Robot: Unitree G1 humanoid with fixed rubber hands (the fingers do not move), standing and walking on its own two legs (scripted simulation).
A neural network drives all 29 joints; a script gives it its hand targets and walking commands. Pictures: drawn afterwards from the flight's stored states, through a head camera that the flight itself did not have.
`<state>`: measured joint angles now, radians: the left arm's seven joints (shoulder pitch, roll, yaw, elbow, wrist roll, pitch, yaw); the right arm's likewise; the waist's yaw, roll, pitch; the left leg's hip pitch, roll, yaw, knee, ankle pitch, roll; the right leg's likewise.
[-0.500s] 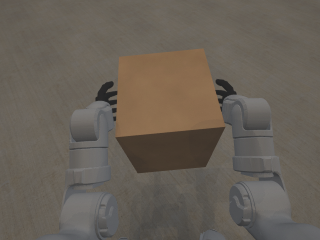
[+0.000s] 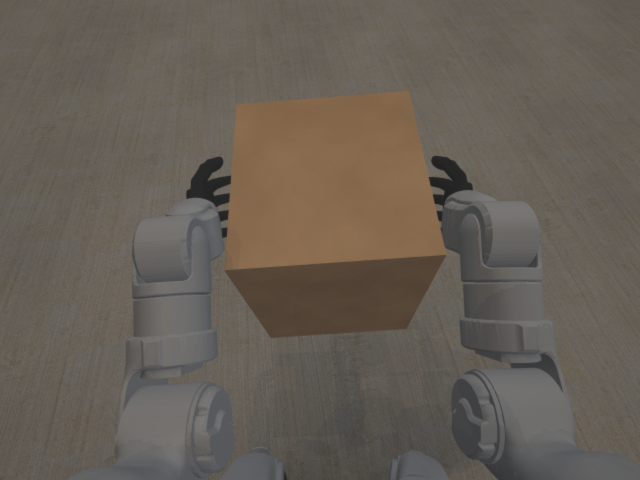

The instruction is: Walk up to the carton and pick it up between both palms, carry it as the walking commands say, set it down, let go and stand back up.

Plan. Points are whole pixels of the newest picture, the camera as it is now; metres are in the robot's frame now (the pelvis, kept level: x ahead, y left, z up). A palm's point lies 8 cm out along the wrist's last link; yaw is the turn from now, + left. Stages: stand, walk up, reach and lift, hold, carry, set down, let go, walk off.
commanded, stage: carry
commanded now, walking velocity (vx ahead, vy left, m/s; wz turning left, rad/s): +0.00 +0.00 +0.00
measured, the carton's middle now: (331, 229) +0.41 -0.02 +0.06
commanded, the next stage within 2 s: none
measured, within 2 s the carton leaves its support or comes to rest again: neither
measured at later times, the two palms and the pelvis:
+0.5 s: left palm (85, 350) +0.22 +0.20 +0.15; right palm (430, 326) +0.24 -0.09 +0.15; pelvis -0.11 +0.03 +0.02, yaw +8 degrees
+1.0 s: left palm out of the picture +0.07 +0.22 +0.16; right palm out of the picture +0.12 -0.06 +0.13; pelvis -0.24 +0.02 +0.02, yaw +9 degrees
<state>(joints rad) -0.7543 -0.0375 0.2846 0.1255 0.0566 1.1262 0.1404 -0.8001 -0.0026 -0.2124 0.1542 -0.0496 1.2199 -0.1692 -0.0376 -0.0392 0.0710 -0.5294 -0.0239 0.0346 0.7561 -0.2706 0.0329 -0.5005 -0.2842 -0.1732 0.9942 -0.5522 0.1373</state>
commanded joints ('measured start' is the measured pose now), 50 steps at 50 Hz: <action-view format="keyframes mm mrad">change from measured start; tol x32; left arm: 1 -640 -1075 -659 -57 -373 41 -196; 50 -452 -1092 -659 0 -405 89 -287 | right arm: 1 -553 1118 515 -44 408 -64 247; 50 -497 1113 619 -225 384 -36 236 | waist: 1 11 390 -720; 13 43 132 -726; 16 64 -346 -665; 27 43 238 -518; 50 15 -94 -609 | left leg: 1 620 225 -262 -124 873 81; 13 306 164 -234 -473 -116 -7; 18 89 55 -63 183 -67 -56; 22 90 1 -17 -179 -64 -8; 27 420 210 -175 -264 716 24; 37 -23 132 -171 -487 -392 -4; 50 316 -10 47 -59 -21 -28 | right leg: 1 -157 141 65 91 14 -9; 13 367 305 26 -455 82 -132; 16 485 -112 525 -695 14 -315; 23 390 54 158 -458 683 -207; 27 157 151 89 -377 224 -102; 50 92 99 184 -657 -69 -181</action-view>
